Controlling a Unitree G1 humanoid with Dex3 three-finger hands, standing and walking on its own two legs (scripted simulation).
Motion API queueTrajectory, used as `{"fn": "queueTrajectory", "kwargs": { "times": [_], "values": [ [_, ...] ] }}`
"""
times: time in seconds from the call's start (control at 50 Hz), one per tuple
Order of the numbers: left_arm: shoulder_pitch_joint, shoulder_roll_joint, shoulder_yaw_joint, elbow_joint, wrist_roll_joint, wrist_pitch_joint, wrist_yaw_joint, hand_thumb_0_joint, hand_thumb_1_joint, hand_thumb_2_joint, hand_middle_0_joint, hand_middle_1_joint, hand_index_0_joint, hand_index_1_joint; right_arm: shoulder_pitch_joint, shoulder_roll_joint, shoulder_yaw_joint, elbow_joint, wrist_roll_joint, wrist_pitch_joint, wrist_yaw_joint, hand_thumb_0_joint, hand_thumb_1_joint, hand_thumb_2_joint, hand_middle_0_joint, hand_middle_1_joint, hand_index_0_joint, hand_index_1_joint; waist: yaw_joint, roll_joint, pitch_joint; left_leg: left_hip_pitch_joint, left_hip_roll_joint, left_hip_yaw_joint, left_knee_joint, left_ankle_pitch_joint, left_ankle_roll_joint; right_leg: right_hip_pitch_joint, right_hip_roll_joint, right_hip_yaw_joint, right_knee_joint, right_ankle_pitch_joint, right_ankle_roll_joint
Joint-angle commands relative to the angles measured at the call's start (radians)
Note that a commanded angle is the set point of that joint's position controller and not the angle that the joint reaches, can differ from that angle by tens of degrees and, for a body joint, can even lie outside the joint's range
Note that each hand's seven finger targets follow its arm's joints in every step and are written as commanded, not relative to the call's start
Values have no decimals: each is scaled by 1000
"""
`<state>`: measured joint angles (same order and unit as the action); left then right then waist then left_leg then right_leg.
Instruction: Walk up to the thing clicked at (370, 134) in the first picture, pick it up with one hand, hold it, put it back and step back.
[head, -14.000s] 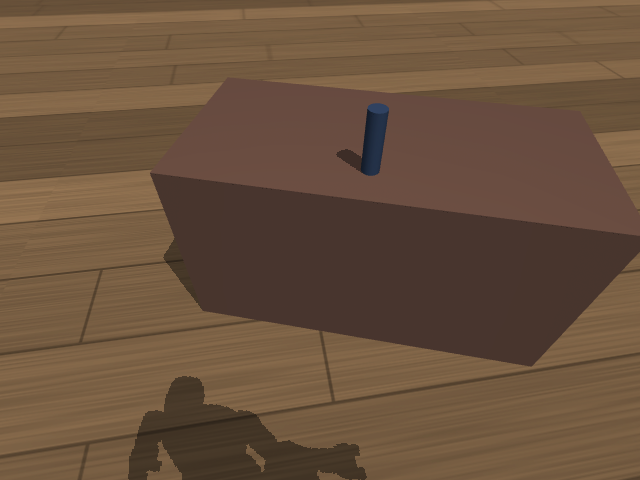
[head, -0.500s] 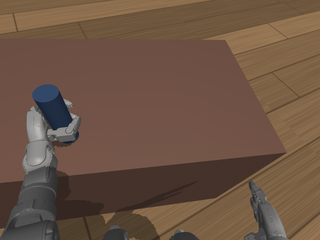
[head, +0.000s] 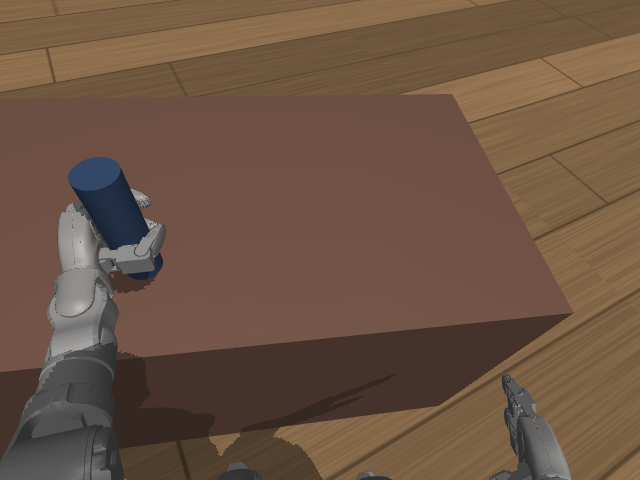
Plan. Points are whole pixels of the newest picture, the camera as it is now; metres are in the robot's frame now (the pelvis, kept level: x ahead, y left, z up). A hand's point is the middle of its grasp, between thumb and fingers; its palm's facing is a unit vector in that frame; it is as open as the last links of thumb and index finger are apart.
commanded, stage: lift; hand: left
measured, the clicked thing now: (123, 225) +0.43 +0.22 +0.07
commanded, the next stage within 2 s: hold in 1.32 s
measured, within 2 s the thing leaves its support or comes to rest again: neither
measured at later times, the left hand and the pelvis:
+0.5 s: hand (134, 217) +0.42 +0.20 +0.10, palm faces +0.18 -0.98 -0.02, open 7.0 cm; pelvis +0.01 +0.00 +0.01, yaw +0 degrees
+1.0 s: hand (123, 219) +0.36 +0.18 +0.17, palm faces +0.21 -0.98 -0.01, open 7.0 cm; pelvis +0.00 -0.01 +0.03, yaw +1 degrees
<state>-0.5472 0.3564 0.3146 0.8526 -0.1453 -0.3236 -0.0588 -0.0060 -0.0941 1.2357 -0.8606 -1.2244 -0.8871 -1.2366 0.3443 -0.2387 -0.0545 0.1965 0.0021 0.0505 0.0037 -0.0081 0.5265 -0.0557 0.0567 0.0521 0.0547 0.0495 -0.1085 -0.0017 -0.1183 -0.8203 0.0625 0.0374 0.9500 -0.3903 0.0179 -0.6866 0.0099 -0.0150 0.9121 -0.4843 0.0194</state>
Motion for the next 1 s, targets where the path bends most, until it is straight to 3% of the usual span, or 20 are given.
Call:
{"fn": "queueTrajectory", "kwargs": {
  "times": [0.0, 0.04, 0.08, 0.1, 0.16, 0.24, 0.26, 0.44, 0.48, 0.5, 0.54, 0.56, 0.58, 0.62, 0.66, 0.68, 0.88, 0.9, 0.96, 0.98],
  "values": [
    [-494, 253, 34, -290, -20, -94, 1, 0, 396, 1437, -1400, -1500, -1403, -1520, -30, -154, -81, -156, 2, -51, -18, 0, 548, -52, 49, 50, 49, 50, 10, 129, -452, 466, -10, -60, -107, 340, 3, 23, 24, -5, -117, 352, -26],
    [-533, 277, 44, -333, -21, -97, 4, 0, 410, 1445, -1422, -1517, -1425, -1537, -13, -146, -80, -123, 3, -50, -21, 0, 549, -52, 49, 50, 49, 50, 13, 142, -441, 463, -14, -53, -110, 340, 4, 39, 21, 0, -121, 364, -22],
    [-512, 242, 23, -284, -23, -86, -1, 0, 397, 1431, -1416, -1509, -1421, -1526, -29, -141, -73, -129, 3, -55, -20, 0, 548, -51, 49, 50, 49, 50, 8, 125, -437, 461, -13, -54, -110, 347, 7, 45, 21, -1, -127, 376, -21],
    [-532, 273, 39, -320, -23, -88, 1, 0, 441, 1388, -1401, -1497, -1420, -1499, -55, -155, -84, -137, 4, -57, -23, 0, 554, -50, 49, 49, 49, 49, 12, 142, -454, 466, -15, -50, -110, 344, 6, 50, 19, 3, -127, 377, -21],
    [-487, 240, 22, -314, -24, -75, 6, 0, 424, 1393, -1391, -1498, -1411, -1500, -33, -175, -105, -160, 6, -58, -25, 0, 552, -50, 49, 50, 49, 50, 5, 118, -473, 502, -9, -56, -116, 377, 6, 61, 22, -6, -132, 394, -22],
    [-485, 257, 35, -382, -26, -63, 21, 0, 441, 1379, -1386, -1484, -1405, -1485, -22, -154, -98, -130, 12, -58, -27, 0, 552, -50, 49, 50, 49, 50, 31, 124, -468, 501, -17, -47, -127, 395, 7, 105, 20, -2, -142, 420, -18],
    [-447, 211, 10, -352, -24, -49, 22, 0, 421, 1371, -1374, -1477, -1395, -1477, -31, -146, -94, -155, 13, -63, -28, 0, 554, -49, 49, 50, 49, 50, 27, 107, -441, 507, -14, -50, -139, 385, 4, 99, 23, -8, -148, 404, -20],
    [-380, 165, -24, -559, -32, 24, 55, 0, 393, 1341, -1329, -1434, -1348, -1437, -31, -137, -100, -106, 23, -80, -45, 0, 556, -48, 49, 50, 49, 50, 48, 132, -428, 574, -10, -49, -186, 405, -7, 144, 25, -16, -181, 398, -25],
    [-340, 182, -2, -618, -37, 54, 66, 0, 385, 1363, -1339, -1449, -1354, -1456, -21, -150, -109, -88, 29, -82, -53, 0, 554, -50, 49, 50, 49, 50, 57, 113, -428, 582, -10, -43, -187, 444, -3, 179, 24, -13, -187, 438, -20],
    [-352, 138, -39, -666, -38, 67, 68, 0, 376, 1357, -1336, -1447, -1355, -1451, -24, -130, -99, -85, 29, -84, -55, 0, 560, -48, 49, 50, 49, 50, 55, 107, -401, 575, -12, -41, -199, 431, -4, 188, 24, -14, -193, 436, -19],
    [-317, 127, -31, -663, -45, 106, 76, 0, 359, 1348, -1335, -1447, -1355, -1450, -45, -158, -127, -53, 31, -88, -64, 0, 561, -47, 49, 50, 49, 50, 57, 92, -351, 567, -11, -36, -217, 415, -5, 190, 24, -12, -209, 428, -19],
    [-313, 109, -51, -682, -41, 119, 77, 0, 348, 1341, -1321, -1429, -1337, -1435, -48, -130, -97, -38, 33, -90, -63, 0, 560, -48, 49, 50, 49, 50, 64, 100, -354, 571, -14, -31, -218, 411, -4, 200, 21, -9, -215, 428, -18],
    [-312, 133, -31, -702, -38, 133, 83, 0, 372, 1347, -1337, -1438, -1353, -1444, -56, -145, -117, -10, 34, -91, -68, 0, 557, -48, 49, 50, 49, 50, 65, 93, -354, 579, -14, -29, -224, 409, -4, 201, 20, -8, -222, 428, -17],
    [-290, 91, -58, -737, -36, 164, 86, 0, 381, 1353, -1320, -1428, -1335, -1435, -53, -128, -99, -35, 34, -99, -72, 0, 563, -47, 49, 50, 49, 50, 57, 58, -353, 587, -15, -24, -229, 431, 0, 234, 18, -6, -235, 462, -11],
    [-277, 114, -27, -761, -40, 188, 98, 0, 375, 1356, -1339, -1448, -1357, -1453, -67, -137, -112, 14, 34, -97, -81, 0, 563, -46, 49, 50, 49, 50, 66, 50, -303, 573, -22, -13, -241, 413, 0, 248, 13, -2, -253, 461, -8],
    [-234, 80, -39, -729, -41, 206, 99, 0, 372, 1363, -1323, -1444, -1341, -1449, -86, -141, -106, 5, 34, -103, -81, 0, 567, -46, 49, 50, 49, 50, 70, 15, -284, 567, -21, -14, -253, 392, 1, 255, 14, -5, -261, 436, -9],
    [-253, 84, -45, -964, -41, 302, 108, 0, 446, 1370, -1357, -1468, -1376, -1470, -153, -102, -73, 83, 38, -136, -98, 0, 562, -46, 49, 50, 49, 50, 89, 43, -236, 599, -38, 2, -324, 297, -3, 309, -5, -2, -335, 360, -12],
    [-209, 81, -27, -910, -41, 318, 109, 0, 434, 1380, -1363, -1477, -1382, -1480, -142, -107, -78, 109, 37, -142, -102, 0, 563, -46, 49, 50, 49, 50, 86, 19, -224, 605, -37, -1, -335, 282, -1, 313, -3, -6, -342, 344, -10],
    [-183, 43, -64, -905, -45, 348, 105, 0, 451, 1379, -1349, -1470, -1369, -1472, -173, -116, -74, 146, 34, -155, -108, 0, 561, -46, 49, 50, 49, 50, 82, 24, -181, 617, -32, -3, -355, 261, -1, 300, -4, -6, -363, 318, -14],
    [-212, 70, -49, -988, -45, 349, 107, 0, 471, 1377, -1356, -1467, -1374, -1470, -185, -128, -81, 91, 37, -165, -112, 0, 567, -45, 49, 50, 49, 50, 85, 34, -238, 649, -36, -4, -360, 275, -3, 325, -5, -6, -368, 332, -13]
  ]
}}
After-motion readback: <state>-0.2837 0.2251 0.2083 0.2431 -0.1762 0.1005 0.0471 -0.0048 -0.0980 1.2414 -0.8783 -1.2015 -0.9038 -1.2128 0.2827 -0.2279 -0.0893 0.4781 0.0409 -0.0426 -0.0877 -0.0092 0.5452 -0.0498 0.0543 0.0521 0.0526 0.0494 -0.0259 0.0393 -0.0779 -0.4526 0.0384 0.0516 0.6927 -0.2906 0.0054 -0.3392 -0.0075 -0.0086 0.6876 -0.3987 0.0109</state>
